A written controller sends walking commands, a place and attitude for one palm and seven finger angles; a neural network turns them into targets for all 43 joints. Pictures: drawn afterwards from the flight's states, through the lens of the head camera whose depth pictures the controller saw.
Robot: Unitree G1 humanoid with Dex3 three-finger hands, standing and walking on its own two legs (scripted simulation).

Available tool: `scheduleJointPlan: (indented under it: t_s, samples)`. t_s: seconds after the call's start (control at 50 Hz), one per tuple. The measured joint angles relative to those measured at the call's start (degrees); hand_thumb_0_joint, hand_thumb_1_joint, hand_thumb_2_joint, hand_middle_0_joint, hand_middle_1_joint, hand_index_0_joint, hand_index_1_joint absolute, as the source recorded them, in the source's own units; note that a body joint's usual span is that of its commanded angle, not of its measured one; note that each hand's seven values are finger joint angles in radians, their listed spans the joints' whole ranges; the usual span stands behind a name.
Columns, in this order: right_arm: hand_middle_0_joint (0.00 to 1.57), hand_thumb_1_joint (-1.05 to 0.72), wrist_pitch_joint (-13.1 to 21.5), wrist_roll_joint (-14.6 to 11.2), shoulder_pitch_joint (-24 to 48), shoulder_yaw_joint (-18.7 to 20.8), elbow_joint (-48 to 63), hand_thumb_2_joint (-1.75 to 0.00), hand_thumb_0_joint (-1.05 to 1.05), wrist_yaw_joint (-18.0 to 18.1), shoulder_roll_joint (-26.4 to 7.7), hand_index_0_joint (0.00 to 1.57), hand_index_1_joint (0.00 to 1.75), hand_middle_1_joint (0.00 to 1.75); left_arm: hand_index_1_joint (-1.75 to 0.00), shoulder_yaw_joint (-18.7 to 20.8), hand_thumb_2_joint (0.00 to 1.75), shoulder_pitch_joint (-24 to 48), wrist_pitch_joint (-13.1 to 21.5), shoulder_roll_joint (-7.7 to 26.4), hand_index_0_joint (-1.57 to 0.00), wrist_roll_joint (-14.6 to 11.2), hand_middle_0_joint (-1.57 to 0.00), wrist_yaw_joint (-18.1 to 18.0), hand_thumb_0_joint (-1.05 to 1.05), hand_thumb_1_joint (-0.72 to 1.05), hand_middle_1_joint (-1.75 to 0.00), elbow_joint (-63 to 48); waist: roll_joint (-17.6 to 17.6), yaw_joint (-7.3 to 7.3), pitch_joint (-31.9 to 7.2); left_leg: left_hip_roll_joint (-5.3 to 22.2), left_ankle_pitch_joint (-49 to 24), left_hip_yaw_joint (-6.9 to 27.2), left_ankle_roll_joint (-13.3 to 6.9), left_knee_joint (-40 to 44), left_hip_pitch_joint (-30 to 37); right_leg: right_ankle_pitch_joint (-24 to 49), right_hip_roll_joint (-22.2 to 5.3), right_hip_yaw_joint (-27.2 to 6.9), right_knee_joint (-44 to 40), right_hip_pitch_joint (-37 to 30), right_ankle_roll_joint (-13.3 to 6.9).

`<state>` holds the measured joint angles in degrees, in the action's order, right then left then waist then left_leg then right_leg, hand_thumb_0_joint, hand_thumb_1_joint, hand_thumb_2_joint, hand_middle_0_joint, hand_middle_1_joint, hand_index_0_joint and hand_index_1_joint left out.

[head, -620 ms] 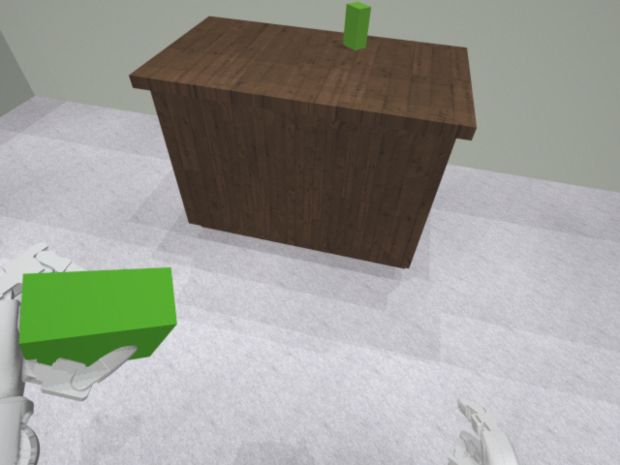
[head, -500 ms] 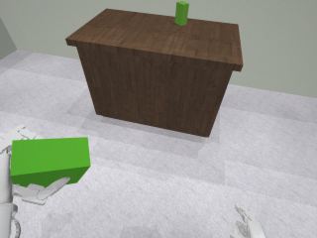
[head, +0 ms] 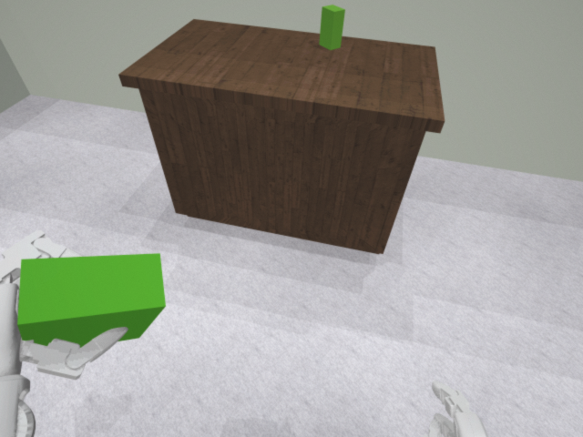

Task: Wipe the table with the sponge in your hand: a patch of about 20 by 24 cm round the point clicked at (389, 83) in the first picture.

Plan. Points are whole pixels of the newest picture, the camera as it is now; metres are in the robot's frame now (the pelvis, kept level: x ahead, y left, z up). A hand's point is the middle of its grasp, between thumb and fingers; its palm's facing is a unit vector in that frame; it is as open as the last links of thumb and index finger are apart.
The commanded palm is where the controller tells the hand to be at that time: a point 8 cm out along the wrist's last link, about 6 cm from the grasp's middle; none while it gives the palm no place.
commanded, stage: walk to a spot facing it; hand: left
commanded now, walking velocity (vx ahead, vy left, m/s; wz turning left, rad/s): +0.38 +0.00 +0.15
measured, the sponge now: (110, 304) +0.22 +0.21 +0.14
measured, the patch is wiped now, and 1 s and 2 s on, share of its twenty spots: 0.00 0.00 0.00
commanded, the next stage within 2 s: turn to face it in 1.26 s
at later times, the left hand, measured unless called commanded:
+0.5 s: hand (104, 229) +0.30 +0.24 +0.17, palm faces +0.44 -0.80 -0.41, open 9.5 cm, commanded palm +0.24 +0.28 +0.18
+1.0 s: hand (165, 167) +0.40 +0.20 +0.18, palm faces +0.51 -0.71 -0.49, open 9.5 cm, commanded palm +0.34 +0.24 +0.18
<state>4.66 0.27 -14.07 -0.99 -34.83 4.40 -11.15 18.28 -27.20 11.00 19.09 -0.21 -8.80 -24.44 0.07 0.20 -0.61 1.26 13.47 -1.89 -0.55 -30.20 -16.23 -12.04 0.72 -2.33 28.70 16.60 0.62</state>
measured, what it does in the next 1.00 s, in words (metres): walks ahead: right foot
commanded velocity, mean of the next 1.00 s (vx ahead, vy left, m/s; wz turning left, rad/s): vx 0.34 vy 0.00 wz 0.31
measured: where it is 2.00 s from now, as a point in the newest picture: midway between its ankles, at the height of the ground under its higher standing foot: (323, 419)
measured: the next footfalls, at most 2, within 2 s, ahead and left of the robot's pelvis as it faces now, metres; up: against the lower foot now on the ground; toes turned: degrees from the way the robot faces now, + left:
right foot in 0.68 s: +0.28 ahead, -0.14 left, +0.00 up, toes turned -8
left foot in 1.16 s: +0.37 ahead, +0.10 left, +0.00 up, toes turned +24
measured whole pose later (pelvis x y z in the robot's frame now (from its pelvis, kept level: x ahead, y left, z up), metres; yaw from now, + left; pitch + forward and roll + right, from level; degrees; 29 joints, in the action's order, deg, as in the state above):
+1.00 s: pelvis +0.24 -0.07 +0.00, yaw +11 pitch -1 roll +2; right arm 1.7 0.7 -12.7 3.2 -33.7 3.9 -14.5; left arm 22.3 -30.1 12.8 22.4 -0.5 -8.6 -32.2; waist 1.6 0.6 5.2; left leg 6.3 15.9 -7.8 1.5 -51.9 -32.9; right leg -17.4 -5.9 17.5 29.3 10.9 -3.2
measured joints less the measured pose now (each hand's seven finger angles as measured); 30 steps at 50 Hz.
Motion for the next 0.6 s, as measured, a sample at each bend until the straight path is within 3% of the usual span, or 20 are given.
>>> scheduleJointPlan:
  t_s: [0.1,0.22,0.3,0.34,0.38,0.46,0.52,0.6]
  samples:
    - [0.21,-0.91,-0.38,0.29,-1.22,0.17,-0.12,-0.90,0.01,0.78,0.02,0.20,0.30,0.30,-1.33,0.42,0.97,-0.36,-0.48,-0.08,-0.82,0.38,-0.82,-0.68,0.00,-0.44,-1.33,-0.41,-0.80,0.66,-1.23,0.36,1.74,1.13,-0.36,-2.51,-0.66,-6.92,-0.02,1.83,3.84,0.52,-0.94]
    - [0.21,-0.91,-0.73,0.42,-2.43,0.35,-1.37,-0.90,0.01,0.69,-0.11,0.20,0.30,0.30,-1.33,0.81,0.98,0.39,-0.30,-0.28,-0.82,0.54,-0.82,-0.71,0.00,-0.44,-1.33,0.36,-0.88,0.42,-2.14,0.52,8.47,1.84,-0.43,-8.07,-1.75,-4.77,-0.53,3.53,6.09,0.22,-1.51]
    - [0.21,-0.91,-1.05,0.27,-2.33,0.73,-2.91,-0.90,0.01,0.32,-1.12,0.20,0.30,0.30,-1.33,-0.56,0.98,2.43,0.34,-0.89,-0.82,0.76,-0.82,-0.75,0.00,-0.44,-1.33,-0.17,0.29,0.30,-0.74,0.36,10.56,-1.01,-0.38,-9.16,-1.69,-8.33,-2.24,4.64,8.05,-1.26,-0.95]
    - [0.21,-0.91,-1.37,0.29,-1.75,0.58,-2.78,-0.90,0.01,0.30,-1.16,0.20,0.30,0.30,-1.33,0.35,0.98,1.85,0.70,-0.36,-0.82,0.38,-0.82,-0.88,0.00,-0.44,-1.33,-1.60,1.99,-0.09,0.14,-0.47,4.73,-2.73,-0.29,-6.10,0.54,-10.16,-3.43,3.57,10.10,-1.43,-0.51]
    - [0.20,-0.91,-1.28,0.32,-0.82,0.69,-2.27,-0.90,0.01,0.34,-0.56,0.20,0.30,0.30,-1.33,1.92,0.98,0.62,1.21,0.23,-0.82,-0.02,-0.82,-1.18,0.00,-0.44,-1.33,-1.99,2.59,-0.06,0.33,-0.64,5.68,-4.09,-0.39,-5.86,1.79,-13.37,-3.54,3.10,17.82,1.09,-0.40]
    - [0.20,-0.91,0.19,0.31,-0.09,0.82,-2.20,-0.90,0.01,-0.36,1.70,0.20,0.30,0.30,-1.33,2.43,0.98,0.86,0.91,1.51,-0.82,0.19,-0.82,-0.79,0.00,-0.44,-1.33,-0.80,1.07,0.84,0.35,0.91,6.55,-3.39,-0.16,-2.09,4.52,-15.81,-2.65,5.28,32.07,8.28,0.27]
    - [0.20,-0.91,0.97,0.15,-0.18,0.18,-1.69,-0.90,0.01,-1.05,2.79,0.20,0.30,0.30,-1.33,2.06,0.98,0.23,0.61,1.38,-0.82,0.15,-0.82,-0.28,0.00,-0.44,-1.33,-2.02,0.15,0.54,0.84,2.32,5.68,-3.57,0.75,1.92,7.27,-11.74,-3.82,7.59,29.79,11.88,0.81]
    - [0.21,-0.91,1.72,0.40,-0.51,-0.31,-0.88,-0.90,0.01,-1.09,3.42,0.20,0.30,0.30,-1.33,1.99,0.98,-1.01,0.94,1.67,-0.82,0.03,-0.82,0.46,0.00,-0.44,-1.33,-3.43,-1.00,0.52,2.25,3.78,6.65,-3.63,2.55,4.06,10.47,-6.78,-4.86,10.25,17.63,11.62,1.05]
